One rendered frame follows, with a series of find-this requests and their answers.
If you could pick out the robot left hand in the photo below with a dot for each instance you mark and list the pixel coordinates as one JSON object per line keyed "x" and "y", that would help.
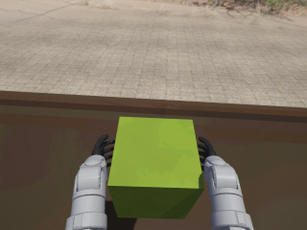
{"x": 99, "y": 148}

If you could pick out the robot right forearm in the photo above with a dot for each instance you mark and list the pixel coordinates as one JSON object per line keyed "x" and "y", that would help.
{"x": 225, "y": 194}

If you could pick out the robot left forearm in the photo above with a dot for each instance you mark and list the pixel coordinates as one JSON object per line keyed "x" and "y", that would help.
{"x": 88, "y": 210}

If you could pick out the robot right hand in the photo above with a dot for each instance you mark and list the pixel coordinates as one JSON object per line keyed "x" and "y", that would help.
{"x": 208, "y": 150}

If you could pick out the carton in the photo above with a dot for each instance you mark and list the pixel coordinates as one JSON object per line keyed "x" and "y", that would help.
{"x": 155, "y": 170}

